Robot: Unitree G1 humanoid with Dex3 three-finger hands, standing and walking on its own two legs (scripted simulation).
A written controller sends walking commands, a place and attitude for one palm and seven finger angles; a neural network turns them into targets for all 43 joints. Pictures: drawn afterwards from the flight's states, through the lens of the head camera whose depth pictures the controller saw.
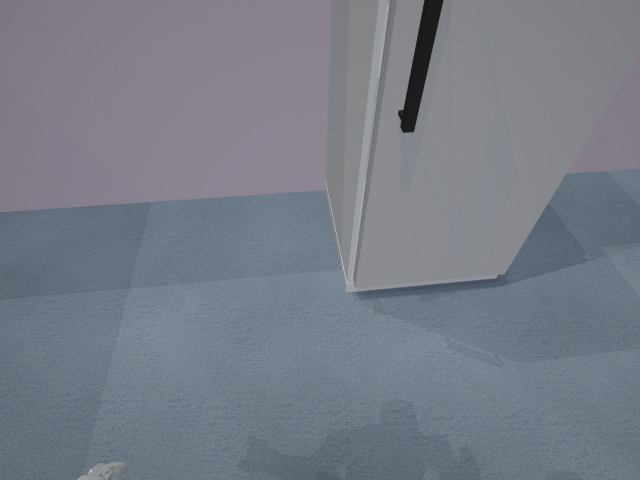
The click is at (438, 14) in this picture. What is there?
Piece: fridge door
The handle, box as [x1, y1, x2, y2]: [398, 0, 442, 132]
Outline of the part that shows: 442,0 424,0 404,108 402,110 399,110 398,112 401,119 400,126 403,132 413,131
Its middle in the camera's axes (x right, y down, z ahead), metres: +0.19 -0.41 +0.71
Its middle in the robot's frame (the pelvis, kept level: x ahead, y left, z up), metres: +0.84 -0.14 +0.23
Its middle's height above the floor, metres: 1.00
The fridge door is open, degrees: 0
